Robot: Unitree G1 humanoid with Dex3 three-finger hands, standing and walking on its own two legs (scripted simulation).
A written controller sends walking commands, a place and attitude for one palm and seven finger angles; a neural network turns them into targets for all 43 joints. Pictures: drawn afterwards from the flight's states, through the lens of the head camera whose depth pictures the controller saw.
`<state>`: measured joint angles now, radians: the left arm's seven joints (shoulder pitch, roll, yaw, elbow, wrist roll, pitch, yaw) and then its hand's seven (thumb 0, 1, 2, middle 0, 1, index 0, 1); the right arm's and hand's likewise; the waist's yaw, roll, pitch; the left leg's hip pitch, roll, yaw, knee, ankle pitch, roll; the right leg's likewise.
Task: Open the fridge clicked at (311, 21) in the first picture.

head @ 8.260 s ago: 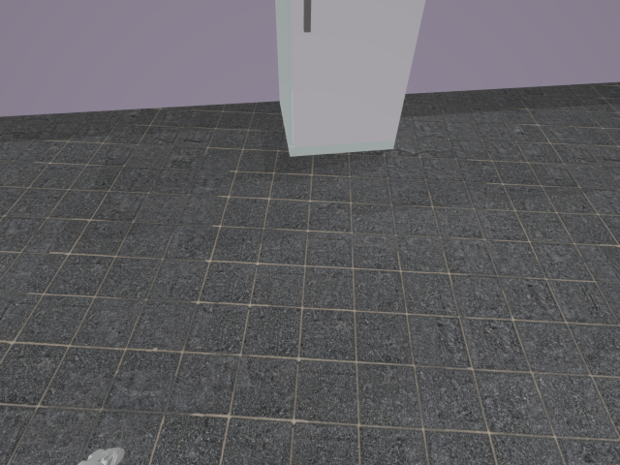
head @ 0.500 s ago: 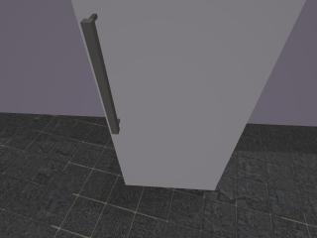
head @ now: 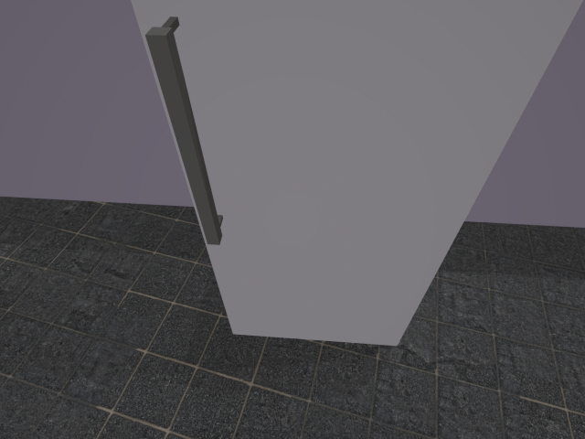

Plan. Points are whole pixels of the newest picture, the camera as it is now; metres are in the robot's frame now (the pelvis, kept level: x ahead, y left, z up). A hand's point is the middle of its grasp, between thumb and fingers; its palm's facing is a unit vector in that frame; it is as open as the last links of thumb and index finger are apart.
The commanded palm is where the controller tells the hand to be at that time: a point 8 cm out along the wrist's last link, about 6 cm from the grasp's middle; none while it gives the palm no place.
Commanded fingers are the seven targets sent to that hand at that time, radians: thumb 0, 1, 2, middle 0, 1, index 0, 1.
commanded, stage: look again from close up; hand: left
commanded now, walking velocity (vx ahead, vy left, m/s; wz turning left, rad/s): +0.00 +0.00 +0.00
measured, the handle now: (197, 153) +0.52 +0.19 +0.11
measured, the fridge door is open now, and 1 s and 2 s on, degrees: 0 0 0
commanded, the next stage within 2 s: raise the hand to about handle height in 0.50 s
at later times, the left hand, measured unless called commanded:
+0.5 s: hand out of the picture +0.02 +0.17 -0.17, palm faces +0.03 -0.97 -0.22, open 7.4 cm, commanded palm none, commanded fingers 0.00 0.90 0.90 -0.20 -0.30 -0.20 -0.30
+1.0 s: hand (164, 426) +0.15 +0.19 -0.06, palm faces +0.01 -1.00 +0.03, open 8.5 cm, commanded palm +0.13 +0.25 -0.04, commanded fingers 0.00 0.41 0.69 -0.23 -0.62 -0.23 -0.62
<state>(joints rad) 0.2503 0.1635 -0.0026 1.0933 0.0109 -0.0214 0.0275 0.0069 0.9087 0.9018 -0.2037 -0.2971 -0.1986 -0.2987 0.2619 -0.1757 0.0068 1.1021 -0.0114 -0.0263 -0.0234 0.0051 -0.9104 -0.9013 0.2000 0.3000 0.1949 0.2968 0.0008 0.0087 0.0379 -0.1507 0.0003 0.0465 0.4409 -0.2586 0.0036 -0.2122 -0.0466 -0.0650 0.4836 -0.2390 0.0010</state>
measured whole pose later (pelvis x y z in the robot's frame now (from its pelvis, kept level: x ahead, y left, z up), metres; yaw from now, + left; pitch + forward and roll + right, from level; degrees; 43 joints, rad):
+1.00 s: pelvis -0.03 -0.01 -0.08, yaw +0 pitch +10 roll +1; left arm 0.43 0.19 0.21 0.22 -0.32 -0.55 -0.42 0.01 0.63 0.79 -0.23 -0.47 -0.22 -0.47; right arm 0.14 -0.28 -0.09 0.50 0.04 -0.28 -0.02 0.01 -0.91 -0.90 0.20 0.30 0.20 0.30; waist 0.01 -0.05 -0.12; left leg -0.75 0.03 0.03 1.09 -0.51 -0.02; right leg -0.80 -0.05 -0.06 1.09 -0.47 -0.02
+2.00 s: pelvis -0.01 +0.01 -0.05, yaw +1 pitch +9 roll -2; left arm 0.17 0.37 0.37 0.16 -0.36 -0.24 -0.45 -0.01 -0.46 0.32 -0.30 -1.17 -0.30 -1.17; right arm 0.25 -0.25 0.05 0.53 0.05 -0.24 -0.08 0.01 -0.90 -0.90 0.20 0.30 0.20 0.30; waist 0.01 0.02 -0.09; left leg -0.63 0.03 -0.01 0.95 -0.48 0.02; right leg -0.62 -0.04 -0.10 0.87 -0.40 0.01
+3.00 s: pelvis -0.02 +0.00 -0.04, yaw +1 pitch +7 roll -1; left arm -0.07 0.41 0.43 0.44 -0.36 -0.25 -0.54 -0.01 -0.50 0.30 -0.30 -1.20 -0.30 -1.20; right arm 0.27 -0.28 0.04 0.57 0.05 -0.24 -0.11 0.01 -0.90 -0.90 0.20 0.30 0.20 0.30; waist 0.01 0.02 -0.06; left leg -0.57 0.03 0.00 0.87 -0.43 0.00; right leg -0.58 -0.03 -0.09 0.82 -0.36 0.00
